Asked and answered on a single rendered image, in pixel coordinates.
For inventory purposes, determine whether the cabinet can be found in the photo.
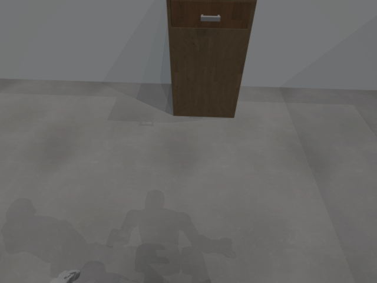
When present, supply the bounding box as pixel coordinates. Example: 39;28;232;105
166;0;257;118

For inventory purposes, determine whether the robot left hand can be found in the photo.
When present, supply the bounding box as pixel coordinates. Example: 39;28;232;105
50;269;81;283

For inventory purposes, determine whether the handle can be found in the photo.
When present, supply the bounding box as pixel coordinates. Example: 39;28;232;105
201;14;220;22

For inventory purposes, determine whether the drawer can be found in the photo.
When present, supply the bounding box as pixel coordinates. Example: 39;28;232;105
171;0;252;29

